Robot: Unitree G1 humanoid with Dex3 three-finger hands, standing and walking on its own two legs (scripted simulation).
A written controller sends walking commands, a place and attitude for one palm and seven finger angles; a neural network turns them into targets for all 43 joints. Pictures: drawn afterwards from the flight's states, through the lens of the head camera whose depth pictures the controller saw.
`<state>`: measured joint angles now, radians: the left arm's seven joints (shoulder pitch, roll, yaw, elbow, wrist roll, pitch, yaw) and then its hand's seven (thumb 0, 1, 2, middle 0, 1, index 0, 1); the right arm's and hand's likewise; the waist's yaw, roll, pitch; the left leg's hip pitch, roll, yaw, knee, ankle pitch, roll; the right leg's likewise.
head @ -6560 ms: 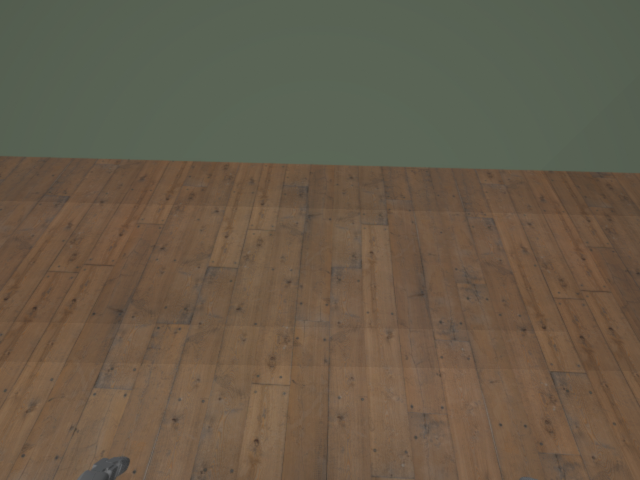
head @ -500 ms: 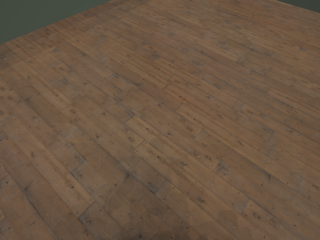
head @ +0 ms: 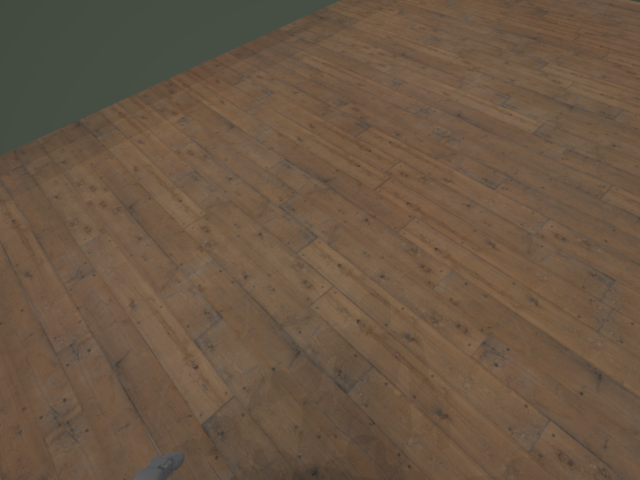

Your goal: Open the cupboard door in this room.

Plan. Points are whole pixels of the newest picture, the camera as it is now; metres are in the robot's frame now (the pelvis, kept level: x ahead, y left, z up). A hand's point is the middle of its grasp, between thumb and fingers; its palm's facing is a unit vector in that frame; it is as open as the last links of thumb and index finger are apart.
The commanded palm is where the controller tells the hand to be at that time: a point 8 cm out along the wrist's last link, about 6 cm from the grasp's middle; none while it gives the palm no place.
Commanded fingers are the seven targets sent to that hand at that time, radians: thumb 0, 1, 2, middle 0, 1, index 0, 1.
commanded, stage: turn or walk to find it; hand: left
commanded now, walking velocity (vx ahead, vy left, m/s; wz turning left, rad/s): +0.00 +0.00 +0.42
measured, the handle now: out of the picture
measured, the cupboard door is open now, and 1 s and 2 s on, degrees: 0 0 0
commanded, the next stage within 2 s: none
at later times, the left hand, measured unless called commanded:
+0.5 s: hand out of the picture -0.07 +0.23 -0.18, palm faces +0.30 -0.93 -0.23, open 7.4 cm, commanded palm none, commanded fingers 0.00 0.90 0.90 -0.20 -0.30 -0.20 -0.30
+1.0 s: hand out of the picture -0.04 +0.20 -0.13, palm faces +0.42 -0.86 -0.28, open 7.4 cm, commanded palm none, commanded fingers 0.00 0.90 0.90 -0.20 -0.30 -0.20 -0.30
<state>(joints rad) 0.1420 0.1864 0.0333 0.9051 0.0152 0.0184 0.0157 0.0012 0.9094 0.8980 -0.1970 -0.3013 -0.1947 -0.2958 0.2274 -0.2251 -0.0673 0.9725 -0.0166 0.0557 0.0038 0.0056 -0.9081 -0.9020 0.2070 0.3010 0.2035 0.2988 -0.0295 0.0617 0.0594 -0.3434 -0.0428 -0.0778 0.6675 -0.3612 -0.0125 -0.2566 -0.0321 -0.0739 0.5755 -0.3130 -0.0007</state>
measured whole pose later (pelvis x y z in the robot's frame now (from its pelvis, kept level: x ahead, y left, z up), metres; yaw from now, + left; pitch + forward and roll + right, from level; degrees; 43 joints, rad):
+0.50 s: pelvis -0.04 +0.03 +0.00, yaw +14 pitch -1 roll +0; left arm 0.27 0.24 0.06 0.99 0.02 0.06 0.02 0.00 0.91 0.90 -0.20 -0.30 -0.20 -0.30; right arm 0.16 -0.21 -0.05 0.97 -0.02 0.03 0.01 0.01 -0.91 -0.90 0.20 0.30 0.20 0.30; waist 0.03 -0.05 0.07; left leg -0.25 0.01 0.07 0.61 -0.34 0.01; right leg -0.34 -0.16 -0.19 0.78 -0.46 0.04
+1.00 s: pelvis -0.06 -0.02 +0.00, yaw +26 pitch -1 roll +1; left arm 0.15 0.17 0.03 0.91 0.02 0.02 0.02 0.00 0.91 0.90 -0.20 -0.30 -0.20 -0.30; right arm 0.25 -0.24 -0.08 0.98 -0.02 0.07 0.00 0.01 -0.91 -0.90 0.21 0.30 0.20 0.30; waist -0.03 0.07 0.05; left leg -0.41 -0.06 -0.08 0.83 -0.42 -0.02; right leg -0.24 -0.04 -0.10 0.56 -0.31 -0.03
